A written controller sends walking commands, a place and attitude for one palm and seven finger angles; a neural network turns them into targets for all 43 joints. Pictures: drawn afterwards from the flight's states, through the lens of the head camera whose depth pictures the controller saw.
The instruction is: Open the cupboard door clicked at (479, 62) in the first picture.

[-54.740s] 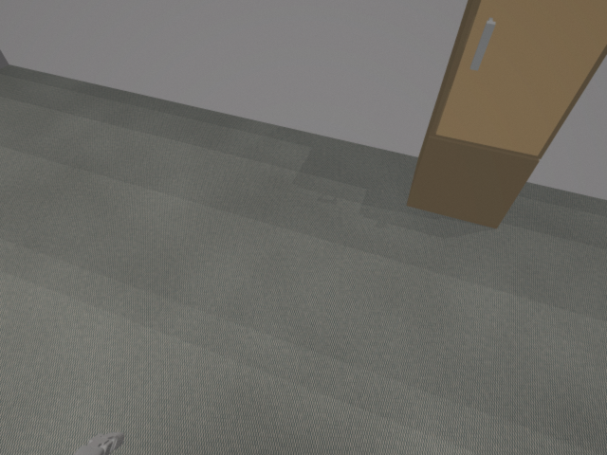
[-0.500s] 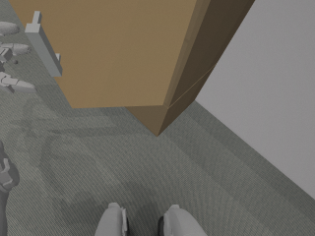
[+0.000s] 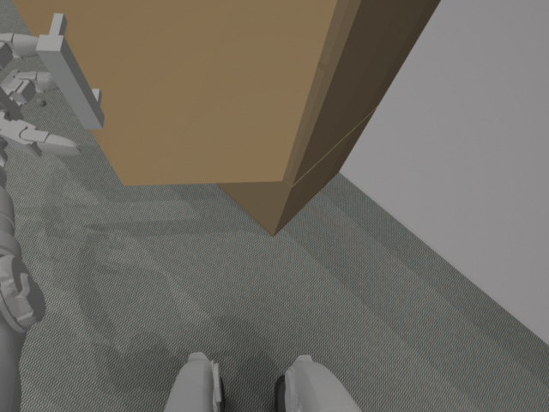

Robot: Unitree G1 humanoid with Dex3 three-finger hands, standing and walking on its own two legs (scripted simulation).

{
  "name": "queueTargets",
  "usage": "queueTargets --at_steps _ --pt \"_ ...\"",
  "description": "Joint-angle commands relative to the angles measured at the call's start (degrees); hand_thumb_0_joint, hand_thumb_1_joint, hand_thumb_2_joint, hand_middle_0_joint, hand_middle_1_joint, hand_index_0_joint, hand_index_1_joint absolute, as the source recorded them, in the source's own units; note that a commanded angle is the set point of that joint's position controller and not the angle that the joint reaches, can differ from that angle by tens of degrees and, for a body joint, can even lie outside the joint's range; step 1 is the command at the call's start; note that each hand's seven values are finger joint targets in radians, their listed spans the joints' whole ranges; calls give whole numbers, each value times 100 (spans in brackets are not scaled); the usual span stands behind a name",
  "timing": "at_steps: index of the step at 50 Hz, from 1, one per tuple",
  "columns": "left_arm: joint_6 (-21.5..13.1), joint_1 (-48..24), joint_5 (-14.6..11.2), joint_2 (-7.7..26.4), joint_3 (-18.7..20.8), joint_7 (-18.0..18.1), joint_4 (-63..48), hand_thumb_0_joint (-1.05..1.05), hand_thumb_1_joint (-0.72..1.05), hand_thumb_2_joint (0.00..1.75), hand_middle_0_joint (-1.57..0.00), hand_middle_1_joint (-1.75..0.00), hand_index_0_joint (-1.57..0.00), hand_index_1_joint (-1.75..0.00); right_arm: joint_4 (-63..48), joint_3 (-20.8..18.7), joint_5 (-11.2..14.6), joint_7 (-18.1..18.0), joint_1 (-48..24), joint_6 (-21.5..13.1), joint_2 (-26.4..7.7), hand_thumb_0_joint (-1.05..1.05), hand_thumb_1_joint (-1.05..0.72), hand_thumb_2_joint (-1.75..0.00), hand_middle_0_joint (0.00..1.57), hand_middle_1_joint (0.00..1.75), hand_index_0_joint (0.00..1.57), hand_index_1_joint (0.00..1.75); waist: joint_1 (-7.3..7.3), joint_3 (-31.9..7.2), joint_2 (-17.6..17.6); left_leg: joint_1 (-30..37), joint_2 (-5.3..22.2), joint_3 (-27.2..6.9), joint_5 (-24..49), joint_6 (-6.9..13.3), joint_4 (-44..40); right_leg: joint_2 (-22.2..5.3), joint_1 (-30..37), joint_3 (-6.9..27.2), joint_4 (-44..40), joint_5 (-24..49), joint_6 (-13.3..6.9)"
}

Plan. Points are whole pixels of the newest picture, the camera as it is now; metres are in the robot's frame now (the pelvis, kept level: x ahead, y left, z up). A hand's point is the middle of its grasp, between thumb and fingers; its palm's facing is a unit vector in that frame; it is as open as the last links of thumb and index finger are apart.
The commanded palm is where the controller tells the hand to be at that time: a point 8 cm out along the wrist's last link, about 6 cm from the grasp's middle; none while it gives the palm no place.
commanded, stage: slide the fingers in behind the handle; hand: left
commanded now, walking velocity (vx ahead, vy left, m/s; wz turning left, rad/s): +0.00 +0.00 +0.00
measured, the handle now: (78, 75) +0.55 +0.24 +0.08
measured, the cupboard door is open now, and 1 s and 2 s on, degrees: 49 48 48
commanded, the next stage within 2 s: close the thumb around the handle in 1.10 s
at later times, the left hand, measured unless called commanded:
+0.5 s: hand (80, 104) +0.50 +0.22 +0.09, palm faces +0.04 -1.00 -0.02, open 14.0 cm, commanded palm +0.47 +0.26 +0.08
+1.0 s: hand (94, 103) +0.50 +0.21 +0.08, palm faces +0.03 -1.00 -0.01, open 14.0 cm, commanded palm +0.49 +0.25 +0.08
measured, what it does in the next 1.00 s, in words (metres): stands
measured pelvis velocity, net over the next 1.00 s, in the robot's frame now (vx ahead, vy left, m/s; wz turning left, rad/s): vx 0.00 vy -0.01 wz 0.01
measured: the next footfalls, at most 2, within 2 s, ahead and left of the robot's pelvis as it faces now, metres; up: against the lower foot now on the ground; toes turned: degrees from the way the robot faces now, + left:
none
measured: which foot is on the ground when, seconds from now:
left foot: down 0.00-1.00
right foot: down 0.00-1.00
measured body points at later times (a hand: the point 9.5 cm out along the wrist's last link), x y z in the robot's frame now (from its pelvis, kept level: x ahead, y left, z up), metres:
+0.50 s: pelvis +0.01 +0.00 +0.01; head +0.13 +0.02 +0.44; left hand +0.49 +0.28 +0.09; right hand +0.03 -0.26 -0.10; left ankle +0.03 +0.09 -0.67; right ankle +0.00 -0.13 -0.67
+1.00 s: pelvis +0.00 -0.01 +0.00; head +0.13 +0.01 +0.43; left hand +0.50 +0.26 +0.08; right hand +0.00 -0.28 -0.11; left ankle +0.03 +0.09 -0.67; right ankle +0.00 -0.13 -0.67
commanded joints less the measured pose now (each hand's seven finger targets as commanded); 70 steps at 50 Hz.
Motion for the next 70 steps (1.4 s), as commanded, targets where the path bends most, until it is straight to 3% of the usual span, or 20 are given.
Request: queueTargets --at_steps 1,3,8,12,16,18,21,24,26,31,34,38,39,42,48,52,59,60,63,70 --pt "-388 -2457 -79 1129 -80 84 -1386 0 -50 30 -30 -120 -30 -120 -153 -440 -43 -48 1013 -74 -1144 0 -90 -90 20 30 20 30 -166 -2816 1184 3392 -30 -585 2252 -67 -628 204 59 127 -635 1379 -91" --pt "-406 -2395 -128 1062 -50 147 -1386 0 -50 30 -30 -120 -30 -120 -171 -428 -51 -39 1022 -87 -1129 0 -90 -90 20 30 20 30 -143 -2840 1073 3311 -61 -552 2358 -43 -610 213 214 135 -621 1515 -103" --pt "-521 -2269 -85 776 -166 339 -1840 0 -50 30 -30 -120 -30 -120 -192 -477 -66 28 983 -87 -1065 0 -90 -90 20 30 20 30 -52 -3091 1343 3786 -50 -585 2916 -101 -609 230 199 102 -598 1723 -123" --pt "-488 -2021 -98 750 -86 476 -1689 0 -50 30 -30 -120 -30 -120 -227 -472 -33 65 884 -52 -1028 0 -90 -90 20 30 20 30 -26 -2800 1007 3420 -77 -489 2740 -78 -669 221 522 120 -631 1899 -90" --pt "-469 -1629 -66 804 58 610 -1646 0 -50 30 -30 -120 -30 -120 -339 -463 -37 96 835 -18 -1000 0 -90 -90 20 30 20 30 124 -2790 925 3293 -106 -417 2844 -78 -696 210 760 137 -604 2087 -84" --pt "-493 -1580 -69 717 34 682 -1618 0 -50 30 -30 -120 -30 -120 -397 -447 -32 108 810 -7 -974 0 -90 -90 20 30 20 30 121 -2595 764 3086 -138 -363 2722 -42 -707 220 884 157 -607 2140 -88" --pt "-568 -1600 -39 707 33 738 -1775 0 -50 30 -30 -120 -30 -120 -438 -476 -21 101 764 -5 -963 0 -90 -90 20 30 20 30 126 -2726 727 3068 -141 -311 2644 -43 -717 196 1002 208 -604 2214 -61" --pt "-706 -1769 -81 528 -71 737 -1891 0 -50 30 -30 -120 -30 -120 -381 -489 -30 114 753 -28 -948 0 -90 -90 20 30 20 30 83 -2825 803 3228 -126 -337 2685 -59 -691 196 918 212 -586 2207 -68" --pt "-686 -1735 -96 242 -268 715 -1624 0 -50 30 -30 -120 -30 -120 -345 -481 -15 114 735 -38 -929 0 -90 -90 20 30 20 30 10 -2581 561 3029 -139 -334 2396 -45 -709 196 874 212 -629 2045 -58" --pt "-586 -2195 -37 259 -373 747 -1312 0 -50 30 -30 -120 -30 -120 -263 -454 1 59 707 -84 -949 0 -90 -90 20 30 20 30 -126 -2254 528 2579 -182 -304 1708 2 -725 140 757 288 -692 1613 -36" --pt "-728 -2491 22 473 -232 838 -1569 0 -50 30 -30 -120 -30 -120 -206 -477 -35 46 745 -151 -957 0 -90 -90 20 30 20 30 -83 -2735 797 2836 -179 -344 1846 -10 -635 133 734 319 -617 1634 -58" --pt "-747 -2308 31 557 -160 823 -1401 0 -50 30 -30 -120 -30 -120 -200 -463 -47 51 785 -183 -966 0 -90 -90 20 30 20 30 -55 -2841 667 2737 -184 -353 1961 3 -569 147 862 327 -559 1773 -70" --pt "-719 -2357 59 462 -295 786 -1371 0 -50 30 -30 -120 -30 -120 -202 -451 -32 53 746 -180 -952 0 -90 -90 20 30 20 30 -70 -2854 846 2723 -186 -322 1919 -10 -576 131 816 337 -557 1753 -53" --pt "-639 -2488 76 760 -148 776 -1370 0 -50 30 -30 -120 -30 -120 -187 -444 -22 31 776 -175 -1002 0 -90 -90 20 30 20 30 -77 -2713 750 2545 -179 -323 1733 8 -599 132 880 366 -614 1636 -51" --pt "-546 -2476 30 738 -146 756 -1139 0 -50 30 -30 -120 -30 -120 -189 -419 -18 9 843 -186 -999 0 -90 -90 20 30 20 30 -150 -2511 556 2283 -187 -309 1622 47 -572 155 888 372 -628 1600 -44" --pt "-576 -2568 67 782 -133 759 -1369 0 -50 30 -30 -120 -30 -120 -173 -448 -39 22 897 -212 -998 0 -90 -90 20 30 20 30 -105 -2908 912 2657 -165 -328 1950 9 -545 144 810 351 -567 1770 -49" --pt "-530 -2455 45 746 -100 753 -1345 0 -50 30 -30 -120 -30 -120 -170 -464 -41 49 947 -188 -1009 0 -90 -90 20 30 20 30 -84 -2919 905 2755 -158 -334 2101 -1 -540 167 744 312 -563 1848 -50" --pt "-495 -2359 62 676 -161 758 -1209 0 -50 30 -30 -120 -30 -120 -165 -453 -36 44 953 -175 -999 0 -90 -90 20 30 20 30 -133 -2788 736 2730 -142 -346 2090 2 -562 171 716 284 -579 1830 -46" --pt "-452 -2461 54 616 -199 766 -1060 0 -33 37 -31 -122 -31 -122 -155 -434 -43 34 966 -180 -995 0 -90 -90 20 30 20 30 -204 -2512 585 2480 -156 -345 1887 33 -556 175 665 287 -599 1697 -45" --pt "-474 -2358 95 653 -169 800 -1152 0 6 54 -34 -126 -34 -126 -192 -445 -68 60 986 -169 -1002 0 -90 -90 20 30 20 30 -90 -2835 850 2810 -140 -396 2176 -27 -563 165 595 235 -522 1774 -64"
